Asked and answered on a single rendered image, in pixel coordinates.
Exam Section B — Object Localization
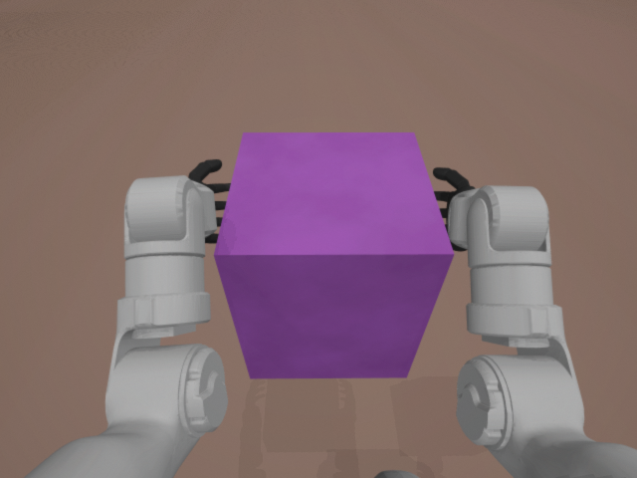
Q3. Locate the right robot upper arm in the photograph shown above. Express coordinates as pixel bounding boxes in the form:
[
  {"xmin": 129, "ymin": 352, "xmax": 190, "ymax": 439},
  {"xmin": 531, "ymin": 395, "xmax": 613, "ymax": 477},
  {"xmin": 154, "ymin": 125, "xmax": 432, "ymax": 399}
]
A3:
[{"xmin": 456, "ymin": 355, "xmax": 637, "ymax": 478}]

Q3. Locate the right robot hand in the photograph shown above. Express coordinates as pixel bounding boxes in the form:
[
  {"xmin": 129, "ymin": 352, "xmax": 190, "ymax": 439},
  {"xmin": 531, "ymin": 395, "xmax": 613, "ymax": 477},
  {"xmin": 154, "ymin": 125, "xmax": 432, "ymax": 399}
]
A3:
[{"xmin": 433, "ymin": 167, "xmax": 476, "ymax": 251}]

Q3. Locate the left robot hand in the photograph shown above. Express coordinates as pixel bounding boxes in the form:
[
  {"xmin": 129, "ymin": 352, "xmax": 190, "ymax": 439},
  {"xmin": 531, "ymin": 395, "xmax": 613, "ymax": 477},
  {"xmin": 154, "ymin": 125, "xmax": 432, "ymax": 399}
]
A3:
[{"xmin": 188, "ymin": 159, "xmax": 231, "ymax": 244}]

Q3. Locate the robot right forearm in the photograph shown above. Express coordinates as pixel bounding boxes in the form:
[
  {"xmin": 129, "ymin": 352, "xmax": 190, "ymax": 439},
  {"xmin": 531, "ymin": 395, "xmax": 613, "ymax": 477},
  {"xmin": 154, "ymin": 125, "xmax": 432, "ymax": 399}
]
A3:
[{"xmin": 448, "ymin": 185, "xmax": 584, "ymax": 425}]

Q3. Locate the carton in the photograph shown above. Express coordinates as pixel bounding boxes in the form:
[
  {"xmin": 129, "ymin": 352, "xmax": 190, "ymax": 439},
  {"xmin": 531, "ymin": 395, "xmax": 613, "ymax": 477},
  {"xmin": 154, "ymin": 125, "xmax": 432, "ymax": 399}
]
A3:
[{"xmin": 214, "ymin": 132, "xmax": 454, "ymax": 378}]

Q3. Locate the robot left forearm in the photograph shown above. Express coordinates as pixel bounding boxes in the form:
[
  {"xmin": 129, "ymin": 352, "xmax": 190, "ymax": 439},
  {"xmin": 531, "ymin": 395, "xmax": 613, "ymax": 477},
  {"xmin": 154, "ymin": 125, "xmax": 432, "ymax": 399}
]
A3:
[{"xmin": 106, "ymin": 175, "xmax": 217, "ymax": 423}]

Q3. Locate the left robot upper arm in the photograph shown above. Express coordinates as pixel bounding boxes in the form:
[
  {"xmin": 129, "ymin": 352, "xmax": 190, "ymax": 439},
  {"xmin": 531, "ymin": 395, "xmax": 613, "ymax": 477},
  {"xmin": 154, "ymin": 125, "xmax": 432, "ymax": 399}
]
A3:
[{"xmin": 24, "ymin": 344, "xmax": 228, "ymax": 478}]

